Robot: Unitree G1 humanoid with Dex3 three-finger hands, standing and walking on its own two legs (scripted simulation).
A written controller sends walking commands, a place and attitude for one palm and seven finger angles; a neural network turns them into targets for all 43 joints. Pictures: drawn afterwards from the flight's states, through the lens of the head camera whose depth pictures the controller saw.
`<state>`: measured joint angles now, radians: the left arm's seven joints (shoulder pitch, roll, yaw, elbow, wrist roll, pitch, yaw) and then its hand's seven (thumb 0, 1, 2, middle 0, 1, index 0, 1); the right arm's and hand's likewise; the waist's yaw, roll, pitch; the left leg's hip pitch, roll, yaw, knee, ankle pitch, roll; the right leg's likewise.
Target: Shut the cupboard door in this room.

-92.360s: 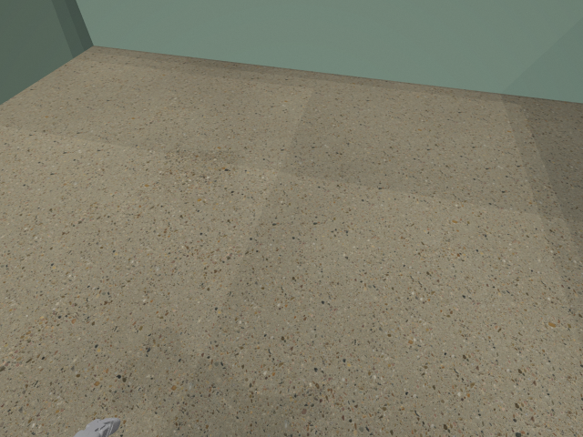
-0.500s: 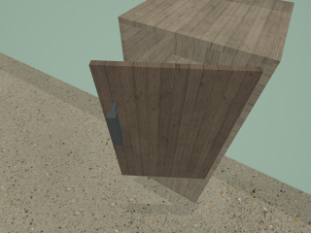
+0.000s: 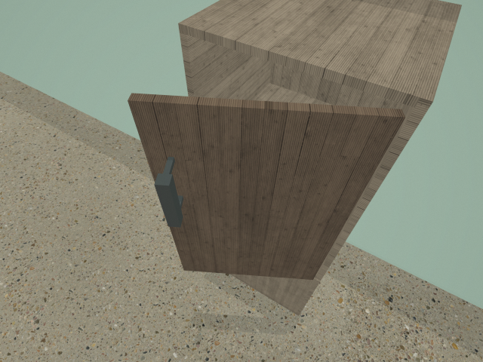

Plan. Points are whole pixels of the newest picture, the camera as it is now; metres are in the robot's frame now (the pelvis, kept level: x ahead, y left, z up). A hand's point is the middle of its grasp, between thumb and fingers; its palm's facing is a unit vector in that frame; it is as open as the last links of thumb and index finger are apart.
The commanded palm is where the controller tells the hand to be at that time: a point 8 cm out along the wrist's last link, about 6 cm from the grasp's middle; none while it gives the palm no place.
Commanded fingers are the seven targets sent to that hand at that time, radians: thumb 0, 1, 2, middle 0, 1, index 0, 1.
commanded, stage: come to a stop and stand still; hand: left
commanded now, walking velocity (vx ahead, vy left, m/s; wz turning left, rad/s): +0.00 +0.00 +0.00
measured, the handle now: (172, 192) +0.37 +0.15 +0.06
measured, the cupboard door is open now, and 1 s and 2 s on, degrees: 27 27 27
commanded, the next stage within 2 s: look again from close up in 0.04 s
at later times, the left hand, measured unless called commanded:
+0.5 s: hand out of the picture -0.01 +0.15 -0.18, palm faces +0.02 -0.99 -0.16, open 7.3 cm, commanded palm none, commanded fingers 0.00 0.90 0.90 -0.20 -0.30 -0.20 -0.30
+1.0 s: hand out of the picture -0.02 +0.16 -0.18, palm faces +0.03 -0.98 -0.17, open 7.3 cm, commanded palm none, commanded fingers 0.00 0.90 0.90 -0.20 -0.30 -0.20 -0.30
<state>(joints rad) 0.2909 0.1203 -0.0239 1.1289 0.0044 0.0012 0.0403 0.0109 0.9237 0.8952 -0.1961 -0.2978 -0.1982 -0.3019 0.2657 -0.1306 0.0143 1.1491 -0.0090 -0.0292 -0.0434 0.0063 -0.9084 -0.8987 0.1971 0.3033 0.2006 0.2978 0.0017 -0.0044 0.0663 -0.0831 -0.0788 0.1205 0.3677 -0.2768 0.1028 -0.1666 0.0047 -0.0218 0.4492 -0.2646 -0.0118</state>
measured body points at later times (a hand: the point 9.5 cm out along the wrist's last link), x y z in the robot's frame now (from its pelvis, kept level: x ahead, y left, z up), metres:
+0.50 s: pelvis +0.01 +0.00 +0.00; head +0.03 +0.00 +0.45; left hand -0.01 +0.20 -0.16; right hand -0.01 -0.21 -0.16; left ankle -0.04 +0.04 -0.74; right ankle -0.01 -0.11 -0.74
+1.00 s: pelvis +0.00 +0.00 +0.00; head +0.03 +0.00 +0.45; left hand -0.02 +0.21 -0.17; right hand -0.01 -0.21 -0.16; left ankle -0.04 +0.04 -0.74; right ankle -0.01 -0.11 -0.74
